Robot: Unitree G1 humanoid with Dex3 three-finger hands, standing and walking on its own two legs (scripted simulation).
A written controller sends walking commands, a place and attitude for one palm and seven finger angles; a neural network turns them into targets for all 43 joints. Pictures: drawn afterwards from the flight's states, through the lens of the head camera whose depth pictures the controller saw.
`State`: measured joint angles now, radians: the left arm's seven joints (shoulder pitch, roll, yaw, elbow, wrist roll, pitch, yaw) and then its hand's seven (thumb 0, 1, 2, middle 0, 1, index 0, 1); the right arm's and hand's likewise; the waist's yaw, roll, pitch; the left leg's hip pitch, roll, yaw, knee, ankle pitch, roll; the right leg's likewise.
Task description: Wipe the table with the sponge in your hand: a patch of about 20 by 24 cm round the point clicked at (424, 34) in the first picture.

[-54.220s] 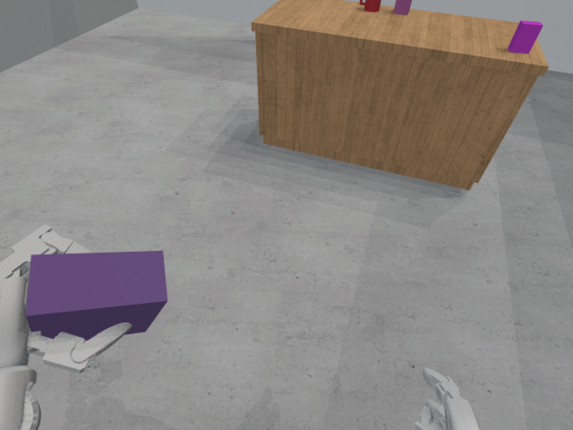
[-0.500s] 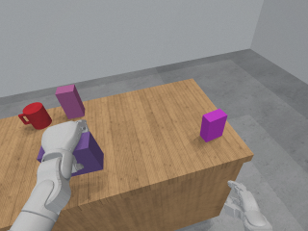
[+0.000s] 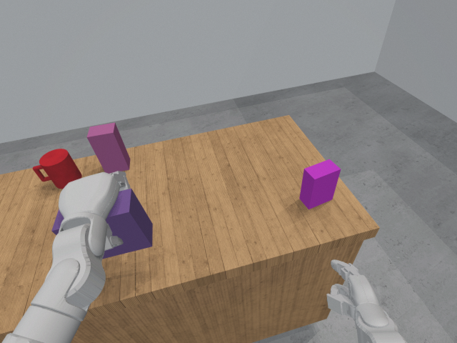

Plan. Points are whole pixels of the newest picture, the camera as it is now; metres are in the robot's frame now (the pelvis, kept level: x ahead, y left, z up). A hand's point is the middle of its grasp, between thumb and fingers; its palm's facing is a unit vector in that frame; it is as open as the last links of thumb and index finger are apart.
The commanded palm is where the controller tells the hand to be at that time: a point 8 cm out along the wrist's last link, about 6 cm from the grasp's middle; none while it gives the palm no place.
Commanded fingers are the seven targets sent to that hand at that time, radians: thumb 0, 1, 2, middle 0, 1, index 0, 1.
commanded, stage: bring the sponge back beside the body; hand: left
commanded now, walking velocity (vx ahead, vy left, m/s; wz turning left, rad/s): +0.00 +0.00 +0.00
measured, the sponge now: (112, 232) +0.27 +0.28 +0.06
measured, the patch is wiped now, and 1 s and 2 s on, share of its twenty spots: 1.00 1.00 1.00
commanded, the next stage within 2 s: step back with the hand held close in 1.50 s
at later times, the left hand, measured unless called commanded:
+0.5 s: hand (96, 231) +0.24 +0.27 +0.11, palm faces +0.05 -0.13 -0.99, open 9.7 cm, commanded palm +0.20 +0.27 +0.18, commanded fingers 0.00 0.10 1.30 -1.20 -1.60 -1.20 -1.60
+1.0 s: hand (77, 254) +0.19 +0.28 +0.11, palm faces +0.06 -0.13 -0.99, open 9.7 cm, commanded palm +0.16 +0.28 +0.18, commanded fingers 0.00 0.10 1.30 -1.20 -1.60 -1.20 -1.60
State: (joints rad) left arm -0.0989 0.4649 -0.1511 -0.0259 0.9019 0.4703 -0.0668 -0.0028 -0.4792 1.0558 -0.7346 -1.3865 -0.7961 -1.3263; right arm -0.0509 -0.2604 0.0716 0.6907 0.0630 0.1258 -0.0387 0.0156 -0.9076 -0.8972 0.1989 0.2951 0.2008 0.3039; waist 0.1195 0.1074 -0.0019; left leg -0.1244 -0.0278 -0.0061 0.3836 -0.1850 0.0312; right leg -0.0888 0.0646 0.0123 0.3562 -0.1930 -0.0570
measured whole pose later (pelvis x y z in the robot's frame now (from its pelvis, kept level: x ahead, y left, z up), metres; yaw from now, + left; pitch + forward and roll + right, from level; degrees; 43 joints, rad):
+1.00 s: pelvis -0.01 +0.00 +0.00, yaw +0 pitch -6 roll -1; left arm 0.23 0.51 -0.03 -0.29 0.86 0.37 -0.05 0.00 -0.48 1.06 -0.74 -1.39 -0.80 -1.33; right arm -0.02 -0.27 0.06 0.68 0.04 0.09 -0.04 0.02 -0.91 -0.90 0.20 0.30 0.20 0.30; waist 0.14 0.12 0.01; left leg -0.11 -0.02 0.00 0.43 -0.20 0.03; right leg -0.07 0.08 0.02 0.38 -0.20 -0.06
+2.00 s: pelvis -0.02 +0.02 -0.02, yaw +0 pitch +1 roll -2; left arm 0.50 0.43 0.36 -0.54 -0.07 -0.12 0.09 -0.01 -0.49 1.06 -0.74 -1.39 -0.80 -1.34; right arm 0.28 -0.26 0.02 0.60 0.01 -0.01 -0.08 0.02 -0.91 -0.90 0.20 0.30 0.20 0.30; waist 0.00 0.01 -0.02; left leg -0.37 -0.05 -0.03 0.60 -0.25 0.06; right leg -0.32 0.06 0.01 0.55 -0.25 -0.02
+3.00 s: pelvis -0.17 +0.03 -0.02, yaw -3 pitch +0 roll -3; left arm 0.47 0.41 0.36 -0.57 -0.03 -0.10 0.13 -0.01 -0.50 1.07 -0.75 -1.40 -0.80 -1.35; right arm 0.20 -0.20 0.01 0.60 -0.01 -0.08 -0.05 0.01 -0.91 -0.90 0.20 0.30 0.20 0.30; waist 0.01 -0.01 -0.02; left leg -0.47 0.01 -0.01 0.53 -0.06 0.05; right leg -0.37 0.07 0.07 0.79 -0.42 0.00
